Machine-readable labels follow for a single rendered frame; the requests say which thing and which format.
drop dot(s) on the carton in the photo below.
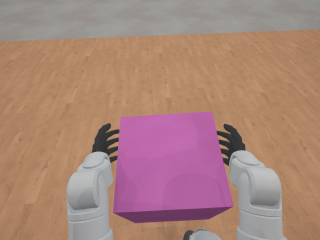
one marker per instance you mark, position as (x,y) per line
(170,168)

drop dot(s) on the robot left forearm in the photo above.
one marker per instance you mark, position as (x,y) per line
(87,199)

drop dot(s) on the right robot foot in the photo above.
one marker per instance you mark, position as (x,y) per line
(187,234)

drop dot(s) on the robot left hand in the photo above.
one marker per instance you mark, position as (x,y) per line
(101,143)

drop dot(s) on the robot right forearm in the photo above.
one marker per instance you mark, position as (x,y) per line
(259,198)

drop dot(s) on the robot right hand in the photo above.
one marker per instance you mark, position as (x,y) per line
(235,142)

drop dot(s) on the right robot shin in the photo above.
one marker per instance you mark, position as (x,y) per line
(200,229)

